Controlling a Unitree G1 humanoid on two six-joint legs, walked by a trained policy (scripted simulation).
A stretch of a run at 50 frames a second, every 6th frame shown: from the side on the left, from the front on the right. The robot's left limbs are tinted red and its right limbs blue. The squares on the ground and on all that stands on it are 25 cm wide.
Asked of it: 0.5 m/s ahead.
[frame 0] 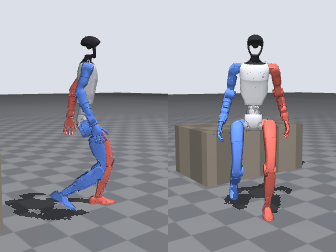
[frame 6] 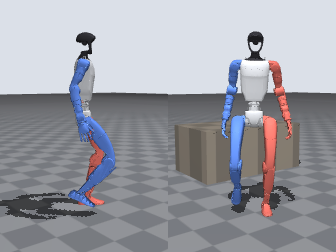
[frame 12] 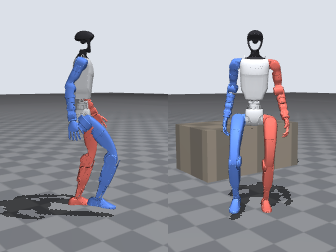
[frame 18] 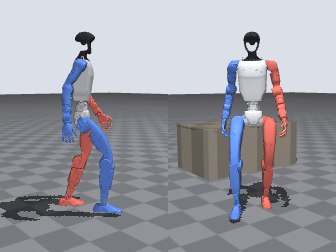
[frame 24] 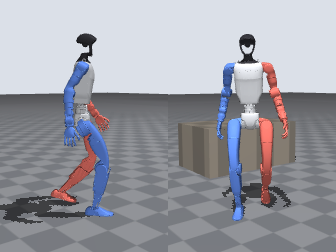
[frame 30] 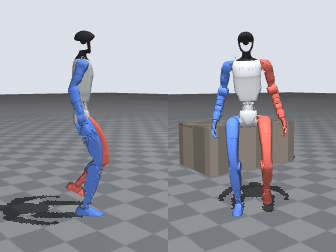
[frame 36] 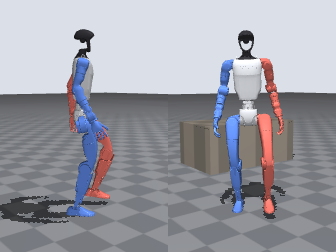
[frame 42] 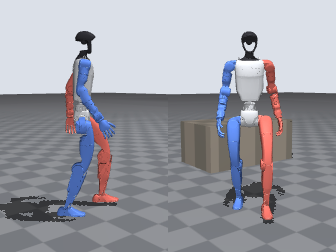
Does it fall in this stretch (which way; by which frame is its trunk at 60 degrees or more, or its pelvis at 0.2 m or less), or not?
no
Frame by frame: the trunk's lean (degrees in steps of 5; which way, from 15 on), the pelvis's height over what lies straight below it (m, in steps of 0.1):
0: 5, 0.7
6: 0, 0.8
12: 0, 0.8
18: 5, 0.8
24: 5, 0.8
30: 5, 0.8
36: 5, 0.8
42: 5, 0.8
